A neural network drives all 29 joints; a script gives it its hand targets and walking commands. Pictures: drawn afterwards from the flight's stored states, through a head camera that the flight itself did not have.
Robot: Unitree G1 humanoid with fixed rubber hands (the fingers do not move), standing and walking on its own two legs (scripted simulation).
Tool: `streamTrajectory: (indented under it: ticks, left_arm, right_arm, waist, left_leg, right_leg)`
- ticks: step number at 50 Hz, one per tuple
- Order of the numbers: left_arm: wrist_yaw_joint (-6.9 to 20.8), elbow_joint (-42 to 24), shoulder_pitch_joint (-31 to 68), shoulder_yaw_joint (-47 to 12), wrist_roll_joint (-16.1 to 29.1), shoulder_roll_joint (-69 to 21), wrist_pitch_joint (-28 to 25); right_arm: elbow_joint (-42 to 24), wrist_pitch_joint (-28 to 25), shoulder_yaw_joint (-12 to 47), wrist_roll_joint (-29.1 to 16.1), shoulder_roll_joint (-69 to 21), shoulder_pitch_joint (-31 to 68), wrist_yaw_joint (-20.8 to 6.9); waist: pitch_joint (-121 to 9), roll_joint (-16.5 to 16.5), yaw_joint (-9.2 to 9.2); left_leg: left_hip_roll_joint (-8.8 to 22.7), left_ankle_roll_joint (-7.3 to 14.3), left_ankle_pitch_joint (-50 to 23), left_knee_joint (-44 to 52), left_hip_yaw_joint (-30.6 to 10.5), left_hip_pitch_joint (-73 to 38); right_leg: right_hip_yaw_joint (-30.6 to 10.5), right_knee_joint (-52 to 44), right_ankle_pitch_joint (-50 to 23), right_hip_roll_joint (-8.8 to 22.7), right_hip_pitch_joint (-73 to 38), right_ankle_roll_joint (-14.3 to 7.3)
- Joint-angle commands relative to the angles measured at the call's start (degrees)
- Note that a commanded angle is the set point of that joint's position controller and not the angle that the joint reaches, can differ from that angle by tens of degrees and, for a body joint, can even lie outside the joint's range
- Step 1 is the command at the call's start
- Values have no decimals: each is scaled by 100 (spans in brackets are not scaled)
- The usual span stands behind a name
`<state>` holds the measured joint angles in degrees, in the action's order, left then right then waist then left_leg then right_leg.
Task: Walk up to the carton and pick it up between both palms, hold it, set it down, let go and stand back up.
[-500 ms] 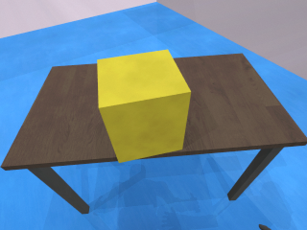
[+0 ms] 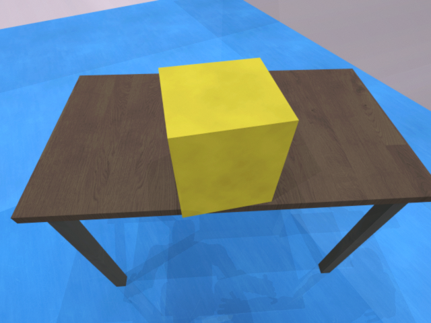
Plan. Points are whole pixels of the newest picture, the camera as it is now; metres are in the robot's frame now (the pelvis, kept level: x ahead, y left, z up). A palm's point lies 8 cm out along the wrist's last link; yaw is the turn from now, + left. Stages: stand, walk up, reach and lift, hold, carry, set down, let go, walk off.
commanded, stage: walk up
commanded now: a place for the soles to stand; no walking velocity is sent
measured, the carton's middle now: (219, 140) +0.48 +0.01 +0.07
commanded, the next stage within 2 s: reach and lift in 2.00 s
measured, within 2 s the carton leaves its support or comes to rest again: neither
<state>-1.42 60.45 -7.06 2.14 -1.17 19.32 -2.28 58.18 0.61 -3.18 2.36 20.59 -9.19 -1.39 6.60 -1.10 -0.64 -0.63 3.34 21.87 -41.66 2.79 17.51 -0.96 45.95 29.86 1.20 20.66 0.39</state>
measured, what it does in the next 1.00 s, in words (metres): steps on the spot: right foot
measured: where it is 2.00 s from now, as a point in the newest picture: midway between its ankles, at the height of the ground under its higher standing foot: outside the picture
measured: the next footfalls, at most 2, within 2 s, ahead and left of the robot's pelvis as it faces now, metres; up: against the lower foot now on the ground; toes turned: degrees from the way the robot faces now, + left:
right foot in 0.54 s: +0.06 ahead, -0.12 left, +0.00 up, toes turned -1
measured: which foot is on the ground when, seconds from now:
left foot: down 0.00-1.00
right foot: down 0.00-0.26, up 0.28-0.52, down 0.54-1.00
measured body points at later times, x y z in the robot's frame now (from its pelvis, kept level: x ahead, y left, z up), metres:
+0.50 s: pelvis -0.01 +0.01 +0.00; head +0.02 +0.01 +0.45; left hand +0.06 +0.31 -0.13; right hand +0.07 -0.30 -0.13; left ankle +0.01 +0.08 -0.72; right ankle +0.00 -0.13 -0.70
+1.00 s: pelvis +0.00 +0.02 +0.00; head +0.03 +0.01 +0.45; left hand +0.08 +0.32 -0.13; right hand +0.08 -0.29 -0.13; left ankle +0.01 +0.12 -0.72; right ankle +0.02 -0.12 -0.72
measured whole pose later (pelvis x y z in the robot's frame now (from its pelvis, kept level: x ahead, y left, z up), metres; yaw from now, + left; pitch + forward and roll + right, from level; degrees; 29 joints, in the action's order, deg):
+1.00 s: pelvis +0.00 +0.02 +0.00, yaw -1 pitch -3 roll +0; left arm -1.9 60.5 -7.5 2.1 -1.2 19.3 -2.5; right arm 58.2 0.2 -3.2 1.0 20.2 -8.7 -1.4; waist 6.7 -1.2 -0.7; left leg -0.8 2.3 21.8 -41.3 1.5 16.9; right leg -0.4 41.1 23.0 1.9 17.7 0.9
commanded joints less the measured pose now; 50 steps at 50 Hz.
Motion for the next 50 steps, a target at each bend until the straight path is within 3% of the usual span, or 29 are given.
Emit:
streamTrajectory:
  ticks: [1, 3, 4, 5, 6, 7, 9, 11, 12, 13, 14, 16, 18, 23, 26, 27, 28, 29, 30, 33, 36, 38, 39, 40, 41, 43, 47, 49, 50]
  left_arm:
    - [-175, -268, -261, 227, 157, 1292, -125]
    - [-219, -173, -682, 246, 109, 1393, -243]
    - [-279, -153, -884, 340, 36, 1701, -277]
    - [-294, -227, -897, 419, -14, 2096, -306]
    - [-273, -190, -669, 442, 28, 2235, -259]
    - [-283, -299, -592, 417, 5, 2153, -246]
    - [-284, -452, -234, 388, -30, 2030, -225]
    - [-233, -478, 139, 304, 0, 1749, -192]
    - [-192, -549, 282, 184, 59, 1481, -147]
    - [-191, -541, 351, 121, 130, 1182, -87]
    - [-215, -471, 146, 201, 87, 1387, -10]
    - [-166, -398, -167, 209, 106, 1378, 13]
    - [-149, -277, -321, 241, 121, 1539, 30]
    - [-162, -301, -282, 272, 106, 1490, -37]
    - [-196, -130, -656, 245, 41, 1395, -168]
    - [-221, -65, -928, 336, -27, 1564, -250]
    - [-259, -92, -1103, 427, -83, 2000, -293]
    - [-233, -113, -777, 436, -50, 2203, -279]
    - [-243, -212, -712, 465, -48, 2310, -267]
    - [-258, -456, -475, 405, -44, 1983, -306]
    - [-171, -435, -282, 378, -75, 1917, -260]
    - [-132, -467, 156, 253, -5, 1745, -204]
    - [-106, -576, 291, 188, 46, 1493, -158]
    - [-111, -585, 236, 100, 148, 1217, -96]
    - [-129, -514, 261, 162, 95, 1345, -38]
    - [-91, -489, 64, 190, 86, 1383, -65]
    - [-49, -268, -199, 213, 106, 1386, -118]
    - [-89, -200, -409, 245, 97, 1291, -204]
    - [-128, -191, -453, 258, 33, 1540, -282]
  right_arm:
    - [-587, -138, -381, -45, 1451, 130, 86]
    - [-739, -98, -314, -181, 1324, 311, 60]
    - [-802, -79, -283, -242, 1211, 384, 55]
    - [-866, -54, -264, -206, 1118, 523, 58]
    - [-743, 13, -289, -175, 1224, 521, 78]
    - [-750, 35, -318, -117, 1264, 487, 76]
    - [-611, 2, -347, -53, 1228, 148, 23]
    - [-361, -104, -416, 6, 1239, -331, -6]
    - [-321, -160, -460, 60, 1571, -562, 23]
    - [-372, -192, -488, 35, 1731, -338, 14]
    - [-431, -152, -488, 3, 1826, -149, 9]
    - [-501, -153, -452, -50, 1668, 118, 65]
    - [-535, -145, -451, -48, 1560, 213, 101]
    - [-611, -162, -404, -87, 1480, 111, 110]
    - [-725, -100, -313, -163, 1267, 441, 60]
    - [-766, -73, -207, -200, 1115, 621, 41]
    - [-855, -58, -204, -205, 1048, 656, 12]
    - [-810, 18, -266, -182, 1158, 659, 47]
    - [-712, 47, -339, -101, 1395, 604, 51]
    - [-659, 1, -331, -68, 1222, 460, 11]
    - [-506, -79, -348, -130, 1165, 203, -37]
    - [-233, -143, -355, -114, 1157, -283, 2]
    - [-156, -191, -445, -54, 1434, -595, 61]
    - [-272, -235, -430, -3, 1674, -353, 85]
    - [-333, -258, -415, -72, 1716, -85, 90]
    - [-337, -309, -366, -108, 1679, -16, 106]
    - [-461, -286, -366, -126, 1519, 130, 127]
    - [-536, -256, -273, -179, 1368, 403, 115]
    - [-589, -242, -194, -282, 1156, 492, 97]
  waist:
    - [-823, -677, 91]
    - [-1427, -421, -189]
    - [-1527, 179, -251]
    - [-1399, 739, -188]
    - [-1108, 642, -149]
    - [-932, 597, -142]
    - [-712, 925, 76]
    - [-837, 552, 505]
    - [-809, -299, 551]
    - [-717, -1052, 516]
    - [-679, -689, 475]
    - [-165, -463, 334]
    - [-200, -757, 223]
    - [-571, -612, 249]
    - [-838, -369, -96]
    - [-1081, 109, -258]
    - [-1081, 808, -257]
    - [-763, 954, -226]
    - [-573, 706, -190]
    - [-520, 760, -94]
    - [-779, 957, 92]
    - [-943, 632, 381]
    - [-1005, 21, 542]
    - [-786, -873, 308]
    - [-497, -634, 317]
    - [-403, -421, 220]
    - [-694, -713, 84]
    - [-835, -448, -140]
    - [-1100, -11, -168]
  left_leg:
    - [1397, 861, -3726, 1428, -1733, -1221]
    - [1081, 411, -3702, 654, -1223, -955]
    - [778, 66, -3396, -87, -830, -280]
    - [358, -264, -2208, -444, -561, 502]
    - [41, -291, 523, -763, -515, 634]
    - [136, -275, 1335, -1108, -676, 791]
    - [331, -187, 1073, -587, -784, 703]
    - [386, -92, -121, 856, -776, -575]
    - [967, 111, -744, 1802, -1717, -1122]
    - [1584, 376, -459, 2557, -2626, -1063]
    - [1777, 615, 351, 2839, -2816, -782]
    - [1626, 337, -225, 2704, -2510, -441]
    - [1387, 192, -849, 2534, -2134, -749]
    - [1444, 595, -1879, 1965, -1975, -1166]
    - [1196, 386, -2172, 1208, -1371, -381]
    - [934, 131, -2037, 580, -1057, 332]
    - [348, -286, -1346, -263, -540, 751]
    - [-48, -294, 1192, -926, -443, 1012]
    - [65, -288, 1502, -1294, -768, 1083]
    - [309, -265, 1020, -1010, -790, 1192]
    - [230, -221, 640, -138, -477, 238]
    - [179, -171, -319, 1104, -442, -796]
    - [782, -47, -812, 1768, -1490, -1342]
    - [1359, 253, -659, 2388, -2699, -1320]
    - [1885, 704, -42, 2720, -3247, -839]
    - [1768, 907, -644, 2401, -2956, -790]
    - [1314, 612, -2481, 1845, -2036, -917]
    - [1126, 428, -3346, 1169, -1444, -626]
    - [836, 114, -3343, 652, -1190, -118]
  right_leg:
    - [258, -728, -248, 72, 114, -66]
    - [167, -2052, -1965, 244, -1079, -144]
    - [-625, -2175, -2775, 683, -1813, -404]
    - [-1927, -2132, -3016, 1417, -1871, -902]
    - [-2436, -2172, -3112, 2069, -1447, -1628]
    - [-2526, -2139, -3129, 2219, -1336, -1878]
    - [-2289, -2026, -2545, 2055, -903, -1713]
    - [-1396, -1495, -2660, 1487, -66, -1005]
    - [-469, -614, -2224, 708, 630, -465]
    - [234, -31, -370, -224, 961, -136]
    - [-11, 559, 447, -237, 945, -181]
    - [-317, 816, 286, -106, 806, -214]
    - [-213, 732, 148, -114, 804, -153]
    - [240, -387, 57, 87, 409, -121]
    - [201, -1909, -1517, 166, -990, -181]
    - [-825, -2103, -1870, 582, -1713, -426]
    - [-2270, -2683, -1470, 1425, -1719, -886]
    - [-2981, -2874, -1376, 2101, -1229, -1482]
    - [-3174, -2773, -1147, 2175, -1161, -1786]
    - [-2446, -2269, -2403, 1920, -1215, -1579]
    - [-1790, -2124, -2246, 1576, -732, -1192]
    - [-1108, -1617, -2307, 1167, -225, -792]
    - [-527, -712, -2179, 700, 323, -423]
    - [121, 37, -986, 40, 795, -141]
    - [-5, 334, 404, -166, 887, -114]
    - [-142, 480, 435, 35, 646, -168]
    - [247, -654, -330, 79, 36, -114]
    - [214, -1903, -1698, 169, -899, -149]
    - [-414, -1845, -2844, 555, -1598, -303]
